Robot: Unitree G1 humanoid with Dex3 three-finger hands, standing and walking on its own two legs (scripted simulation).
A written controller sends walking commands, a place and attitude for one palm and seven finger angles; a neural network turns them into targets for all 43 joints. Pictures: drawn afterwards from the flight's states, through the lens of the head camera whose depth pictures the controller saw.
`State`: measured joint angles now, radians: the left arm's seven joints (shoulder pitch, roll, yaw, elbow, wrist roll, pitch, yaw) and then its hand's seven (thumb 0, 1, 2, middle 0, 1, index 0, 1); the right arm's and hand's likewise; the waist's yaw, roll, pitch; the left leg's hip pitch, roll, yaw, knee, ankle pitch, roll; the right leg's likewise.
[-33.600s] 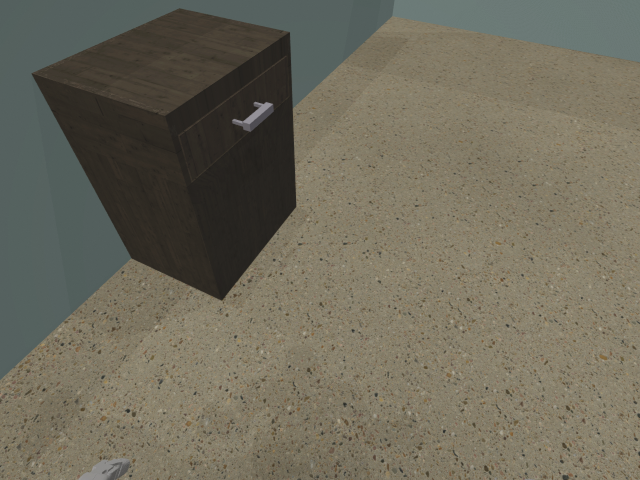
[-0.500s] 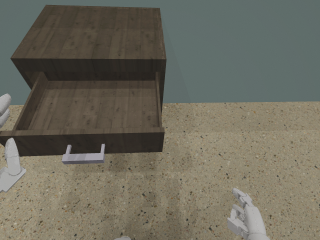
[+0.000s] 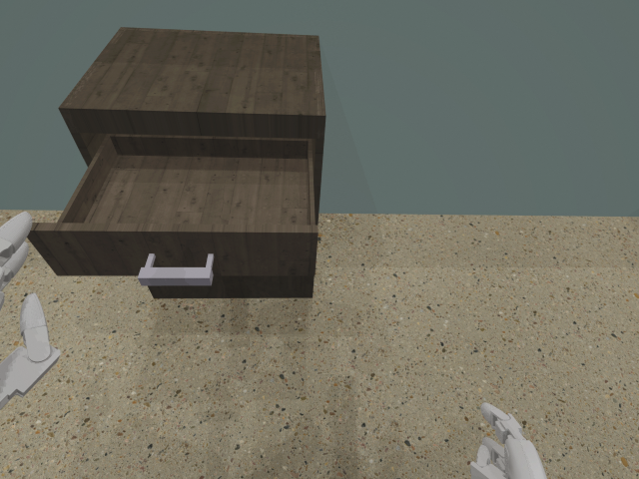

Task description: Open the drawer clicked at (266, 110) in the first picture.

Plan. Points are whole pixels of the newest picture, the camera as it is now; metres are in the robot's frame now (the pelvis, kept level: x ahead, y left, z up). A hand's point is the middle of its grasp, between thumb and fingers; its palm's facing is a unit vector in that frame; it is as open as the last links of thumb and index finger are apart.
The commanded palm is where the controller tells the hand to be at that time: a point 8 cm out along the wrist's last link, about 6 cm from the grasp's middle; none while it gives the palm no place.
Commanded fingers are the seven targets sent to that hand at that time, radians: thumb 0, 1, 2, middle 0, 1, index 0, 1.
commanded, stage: stop stepping back and stand still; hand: left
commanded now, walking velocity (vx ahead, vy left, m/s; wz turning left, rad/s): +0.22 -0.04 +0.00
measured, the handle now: (178, 267) +0.50 +0.29 -0.14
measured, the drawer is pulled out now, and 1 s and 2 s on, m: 0.30 0.30 0.30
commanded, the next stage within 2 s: let the arm hang, fingers relaxed in 0.32 s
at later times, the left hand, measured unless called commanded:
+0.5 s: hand (111, 371) +0.21 +0.23 +0.08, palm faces +0.23 -0.83 -0.50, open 7.4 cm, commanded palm none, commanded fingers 0.00 0.90 0.90 -0.20 -0.30 -0.20 -0.30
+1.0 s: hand out of the picture -0.04 +0.18 -0.16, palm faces +0.05 -0.97 -0.25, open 7.3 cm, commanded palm none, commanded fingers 0.00 0.90 0.90 -0.20 -0.30 -0.20 -0.30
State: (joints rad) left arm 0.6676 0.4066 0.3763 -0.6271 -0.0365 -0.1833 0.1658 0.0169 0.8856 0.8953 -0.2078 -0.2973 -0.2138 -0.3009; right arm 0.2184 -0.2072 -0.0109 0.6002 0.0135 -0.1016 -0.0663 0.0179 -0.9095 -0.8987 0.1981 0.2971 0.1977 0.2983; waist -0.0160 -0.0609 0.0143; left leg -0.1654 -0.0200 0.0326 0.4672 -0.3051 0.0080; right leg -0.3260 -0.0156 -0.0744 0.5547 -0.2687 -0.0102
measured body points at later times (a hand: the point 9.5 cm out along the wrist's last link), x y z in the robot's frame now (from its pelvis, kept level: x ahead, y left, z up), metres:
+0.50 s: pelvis +0.00 -0.01 -0.01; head +0.01 -0.03 +0.44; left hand +0.19 +0.27 +0.11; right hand +0.15 -0.26 -0.12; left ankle -0.03 +0.10 -0.73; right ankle +0.01 -0.09 -0.74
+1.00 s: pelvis -0.01 -0.01 +0.01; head +0.01 -0.02 +0.46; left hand -0.04 +0.23 -0.14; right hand -0.02 -0.23 -0.16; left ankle -0.03 +0.10 -0.74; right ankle +0.01 -0.09 -0.74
